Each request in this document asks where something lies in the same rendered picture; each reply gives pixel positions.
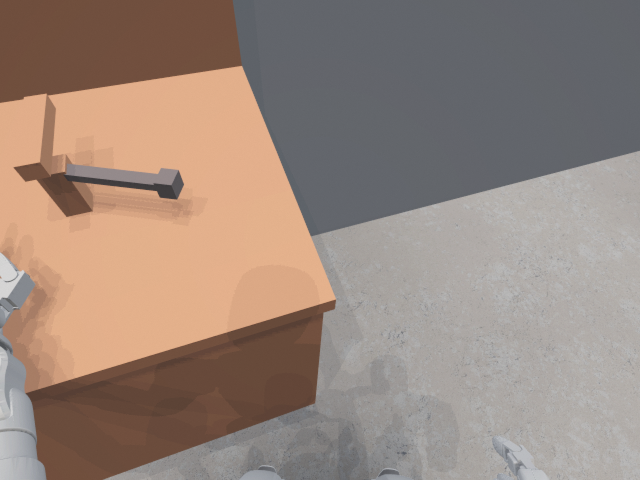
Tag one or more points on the robot left hand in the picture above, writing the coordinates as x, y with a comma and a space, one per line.
15, 287

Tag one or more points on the tap lever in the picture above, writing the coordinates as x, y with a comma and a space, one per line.
168, 182

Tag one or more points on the counter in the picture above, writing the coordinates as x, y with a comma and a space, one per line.
155, 325

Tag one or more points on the robot right hand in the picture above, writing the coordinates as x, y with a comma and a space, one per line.
519, 460

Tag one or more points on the robot left shin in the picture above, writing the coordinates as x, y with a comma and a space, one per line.
267, 468

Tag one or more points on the left robot forearm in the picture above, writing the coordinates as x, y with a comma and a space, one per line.
18, 439

